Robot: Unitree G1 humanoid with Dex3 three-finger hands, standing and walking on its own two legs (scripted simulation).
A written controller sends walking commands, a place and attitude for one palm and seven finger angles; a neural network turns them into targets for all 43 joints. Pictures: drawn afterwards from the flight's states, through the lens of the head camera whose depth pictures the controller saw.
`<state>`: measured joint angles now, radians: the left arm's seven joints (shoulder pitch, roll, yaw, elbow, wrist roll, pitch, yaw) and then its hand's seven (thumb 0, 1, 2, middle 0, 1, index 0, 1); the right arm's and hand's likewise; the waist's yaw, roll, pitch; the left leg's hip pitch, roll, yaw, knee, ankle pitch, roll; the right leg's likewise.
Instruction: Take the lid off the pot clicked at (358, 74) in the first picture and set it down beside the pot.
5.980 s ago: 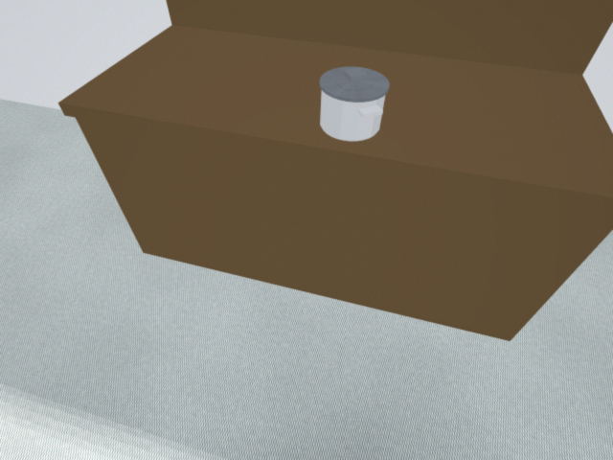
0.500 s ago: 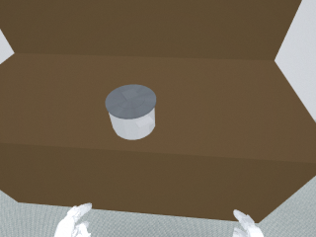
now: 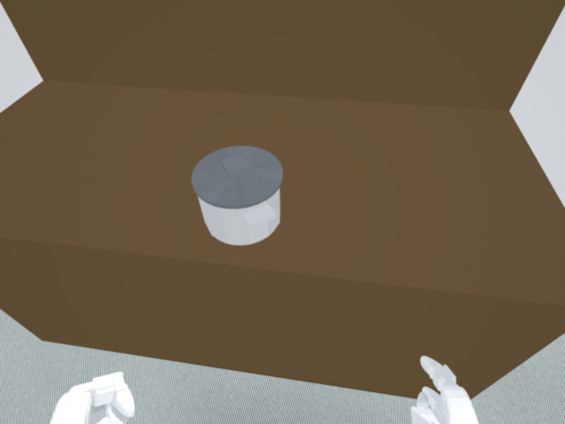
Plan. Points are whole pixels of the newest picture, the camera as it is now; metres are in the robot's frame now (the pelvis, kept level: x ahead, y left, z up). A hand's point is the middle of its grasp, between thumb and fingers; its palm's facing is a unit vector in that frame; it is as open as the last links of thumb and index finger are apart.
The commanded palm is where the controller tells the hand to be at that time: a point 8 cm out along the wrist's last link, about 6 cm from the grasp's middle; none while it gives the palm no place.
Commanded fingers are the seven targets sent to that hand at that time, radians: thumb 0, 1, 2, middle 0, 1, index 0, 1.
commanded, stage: raise the hand higher, near the body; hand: left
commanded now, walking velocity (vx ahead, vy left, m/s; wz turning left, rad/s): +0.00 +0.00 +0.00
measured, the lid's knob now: (236, 165) +0.52 +0.15 +0.08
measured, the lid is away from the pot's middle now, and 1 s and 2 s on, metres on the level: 0.00 0.00 0.00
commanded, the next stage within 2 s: reach forward and open the fingers in 0.78 s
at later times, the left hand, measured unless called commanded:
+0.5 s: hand (111, 377) +0.16 +0.23 +0.04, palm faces +0.24 -0.89 -0.39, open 3.1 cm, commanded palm +0.12 +0.27 +0.08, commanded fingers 0.00 0.90 0.90 -1.30 -1.50 -1.30 -1.50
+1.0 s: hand (103, 338) +0.18 +0.23 +0.09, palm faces +0.11 -0.55 -0.83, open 3.0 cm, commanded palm +0.15 +0.26 +0.14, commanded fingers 0.00 0.71 0.94 -1.19 -1.31 -1.19 -1.31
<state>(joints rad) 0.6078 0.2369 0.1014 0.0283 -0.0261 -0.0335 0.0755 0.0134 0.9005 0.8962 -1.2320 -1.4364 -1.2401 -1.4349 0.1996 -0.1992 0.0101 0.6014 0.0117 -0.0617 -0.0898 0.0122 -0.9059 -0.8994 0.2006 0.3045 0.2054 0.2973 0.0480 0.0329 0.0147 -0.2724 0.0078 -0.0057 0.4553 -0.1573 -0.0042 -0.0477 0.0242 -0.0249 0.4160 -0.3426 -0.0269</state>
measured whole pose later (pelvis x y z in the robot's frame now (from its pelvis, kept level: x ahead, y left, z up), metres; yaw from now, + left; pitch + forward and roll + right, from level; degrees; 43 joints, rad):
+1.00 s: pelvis +0.00 +0.00 +0.00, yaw -1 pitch +0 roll +0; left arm 0.57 0.43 0.15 -0.42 0.40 0.00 0.10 0.01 0.87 0.89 -1.28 -1.49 -1.28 -1.48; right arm 0.17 -0.24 0.00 0.55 0.00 0.03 -0.03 0.01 -0.91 -0.90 0.20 0.30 0.21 0.30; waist 0.07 0.08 -0.01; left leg -0.31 0.02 0.02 0.49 -0.17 0.00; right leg -0.10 0.03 -0.01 0.46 -0.36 -0.03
